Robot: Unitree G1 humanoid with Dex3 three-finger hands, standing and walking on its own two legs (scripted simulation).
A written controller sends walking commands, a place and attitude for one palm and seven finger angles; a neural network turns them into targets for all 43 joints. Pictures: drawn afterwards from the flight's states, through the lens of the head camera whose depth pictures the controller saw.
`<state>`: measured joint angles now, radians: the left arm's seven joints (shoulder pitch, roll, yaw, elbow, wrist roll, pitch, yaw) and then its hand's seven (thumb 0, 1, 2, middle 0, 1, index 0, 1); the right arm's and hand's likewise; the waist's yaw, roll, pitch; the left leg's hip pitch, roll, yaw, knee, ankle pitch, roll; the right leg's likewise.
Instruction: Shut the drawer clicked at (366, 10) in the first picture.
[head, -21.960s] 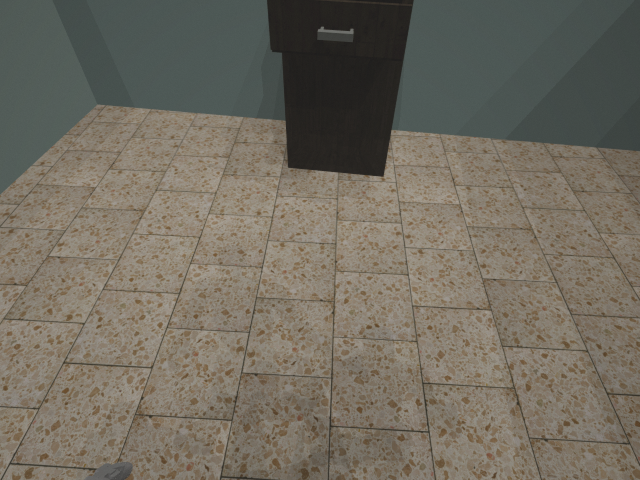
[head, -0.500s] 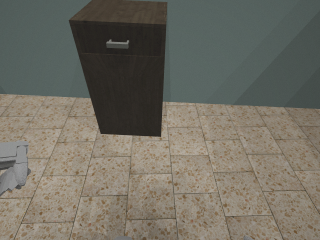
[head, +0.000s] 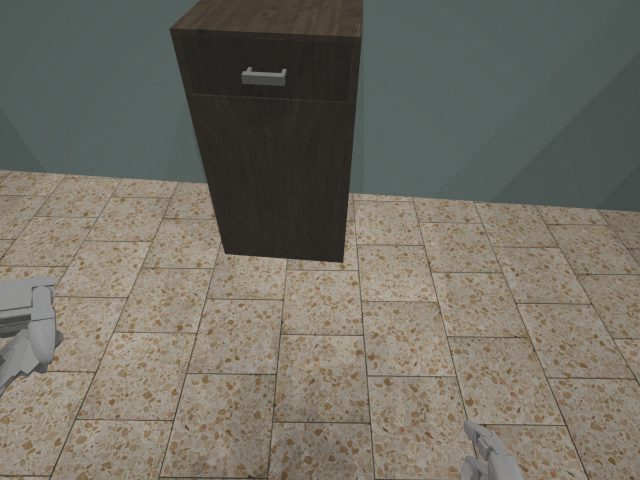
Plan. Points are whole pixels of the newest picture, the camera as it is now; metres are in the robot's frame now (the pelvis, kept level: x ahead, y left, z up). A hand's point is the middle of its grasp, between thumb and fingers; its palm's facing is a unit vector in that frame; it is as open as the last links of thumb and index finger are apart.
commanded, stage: let the arm hang, fingers relaxed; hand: left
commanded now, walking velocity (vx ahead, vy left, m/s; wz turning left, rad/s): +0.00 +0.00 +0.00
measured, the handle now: (265, 74) +1.07 +0.23 +0.04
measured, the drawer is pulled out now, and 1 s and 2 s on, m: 0.00 0.00 0.00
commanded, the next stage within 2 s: look to check the result in 1.20 s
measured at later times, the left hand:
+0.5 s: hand out of the picture +0.09 +0.20 -0.15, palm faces +0.03 -0.97 -0.25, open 3.6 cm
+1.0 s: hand out of the picture +0.07 +0.22 -0.14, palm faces +0.04 -0.96 -0.28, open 7.3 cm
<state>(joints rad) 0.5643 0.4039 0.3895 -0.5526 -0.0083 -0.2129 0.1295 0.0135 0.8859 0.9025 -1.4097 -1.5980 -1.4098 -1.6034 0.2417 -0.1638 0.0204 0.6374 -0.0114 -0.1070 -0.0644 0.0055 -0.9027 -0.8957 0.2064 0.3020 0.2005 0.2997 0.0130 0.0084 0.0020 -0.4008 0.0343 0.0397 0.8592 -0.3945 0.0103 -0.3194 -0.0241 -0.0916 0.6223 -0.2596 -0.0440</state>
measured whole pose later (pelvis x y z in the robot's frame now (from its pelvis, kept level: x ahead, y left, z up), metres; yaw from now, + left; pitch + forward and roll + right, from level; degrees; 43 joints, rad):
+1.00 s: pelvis +0.02 +0.01 +0.02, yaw +2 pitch -1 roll +0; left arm 0.17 0.24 0.01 1.09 0.01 0.00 0.01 0.01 0.90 0.90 -0.22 -0.32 -0.22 -0.33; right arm 0.18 -0.23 -0.02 1.09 -0.02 0.00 -0.01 0.00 -0.91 -0.90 0.20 0.30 0.20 0.30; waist 0.00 0.03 0.05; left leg -0.18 0.00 0.00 0.42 -0.21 0.00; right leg -0.21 -0.01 0.03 0.42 -0.20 0.01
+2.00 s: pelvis +0.05 +0.00 +0.02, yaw +2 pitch -1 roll +0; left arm 0.09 0.32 0.01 1.11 0.01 -0.01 0.00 0.01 0.90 0.90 -0.21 -0.30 -0.21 -0.30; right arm 0.10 -0.33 -0.02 1.12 -0.02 0.00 -0.01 0.00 -0.91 -0.90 0.20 0.30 0.20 0.30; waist -0.01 0.02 0.06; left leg -0.10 0.01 0.00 0.33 -0.21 -0.01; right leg -0.13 0.00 0.03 0.33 -0.19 0.01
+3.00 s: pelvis +0.05 +0.01 +0.03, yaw +2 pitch -2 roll +0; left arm 0.10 0.33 0.01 1.12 0.01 -0.01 0.00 0.01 0.90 0.90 -0.21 -0.30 -0.20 -0.30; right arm 0.11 -0.32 -0.02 1.13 -0.01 -0.01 -0.01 0.00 -0.91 -0.90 0.21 0.30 0.20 0.30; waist -0.01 0.00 0.05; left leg -0.09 0.00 0.00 0.32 -0.20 0.00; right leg -0.10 -0.01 0.03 0.31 -0.18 0.01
